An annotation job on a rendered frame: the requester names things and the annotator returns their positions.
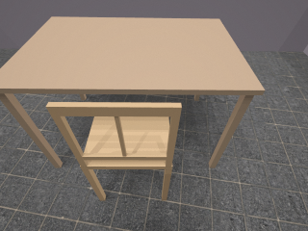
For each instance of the table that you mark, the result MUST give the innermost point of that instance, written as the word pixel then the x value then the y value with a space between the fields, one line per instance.
pixel 129 55

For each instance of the chair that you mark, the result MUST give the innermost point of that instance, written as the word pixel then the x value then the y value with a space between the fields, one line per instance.
pixel 123 135

